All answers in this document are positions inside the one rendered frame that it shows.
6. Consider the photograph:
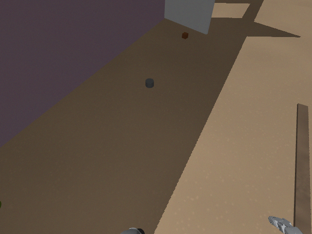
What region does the right robot hand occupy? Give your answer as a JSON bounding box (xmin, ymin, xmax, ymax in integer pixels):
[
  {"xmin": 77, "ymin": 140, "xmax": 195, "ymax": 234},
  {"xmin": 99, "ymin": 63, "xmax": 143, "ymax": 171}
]
[{"xmin": 268, "ymin": 216, "xmax": 303, "ymax": 234}]

